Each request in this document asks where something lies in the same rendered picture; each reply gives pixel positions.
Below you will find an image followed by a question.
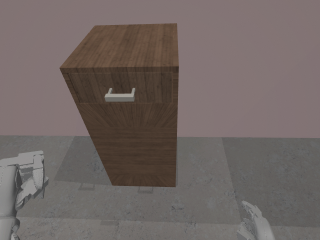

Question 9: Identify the robot right hand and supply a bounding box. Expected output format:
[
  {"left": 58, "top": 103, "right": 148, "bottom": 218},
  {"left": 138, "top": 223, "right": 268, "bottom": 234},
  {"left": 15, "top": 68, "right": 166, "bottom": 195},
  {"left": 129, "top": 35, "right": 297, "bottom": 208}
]
[{"left": 237, "top": 200, "right": 276, "bottom": 240}]

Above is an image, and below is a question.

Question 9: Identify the robot left hand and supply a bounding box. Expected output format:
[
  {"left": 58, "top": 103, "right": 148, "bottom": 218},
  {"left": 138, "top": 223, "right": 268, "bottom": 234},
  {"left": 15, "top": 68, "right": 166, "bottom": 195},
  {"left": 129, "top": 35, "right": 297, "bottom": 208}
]
[{"left": 0, "top": 150, "right": 49, "bottom": 217}]

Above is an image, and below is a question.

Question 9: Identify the handle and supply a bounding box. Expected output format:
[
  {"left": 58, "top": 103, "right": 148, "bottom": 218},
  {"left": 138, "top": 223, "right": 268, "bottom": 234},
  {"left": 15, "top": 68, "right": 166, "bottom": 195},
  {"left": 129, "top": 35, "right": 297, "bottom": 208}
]
[{"left": 104, "top": 88, "right": 136, "bottom": 102}]

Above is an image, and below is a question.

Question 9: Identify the left robot forearm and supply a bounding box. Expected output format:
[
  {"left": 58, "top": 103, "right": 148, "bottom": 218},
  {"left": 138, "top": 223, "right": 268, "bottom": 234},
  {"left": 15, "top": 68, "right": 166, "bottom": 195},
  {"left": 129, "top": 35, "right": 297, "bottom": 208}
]
[{"left": 0, "top": 216, "right": 20, "bottom": 240}]

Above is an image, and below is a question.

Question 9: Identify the drawer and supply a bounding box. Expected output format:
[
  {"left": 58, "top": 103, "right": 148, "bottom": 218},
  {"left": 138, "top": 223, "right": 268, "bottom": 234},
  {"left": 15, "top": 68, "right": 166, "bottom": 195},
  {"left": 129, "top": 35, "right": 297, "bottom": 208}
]
[{"left": 69, "top": 71, "right": 172, "bottom": 103}]

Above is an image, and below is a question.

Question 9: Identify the cabinet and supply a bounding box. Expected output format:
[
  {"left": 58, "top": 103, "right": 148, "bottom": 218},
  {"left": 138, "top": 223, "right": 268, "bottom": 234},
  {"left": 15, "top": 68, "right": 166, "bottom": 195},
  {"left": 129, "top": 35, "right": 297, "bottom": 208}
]
[{"left": 59, "top": 23, "right": 179, "bottom": 187}]

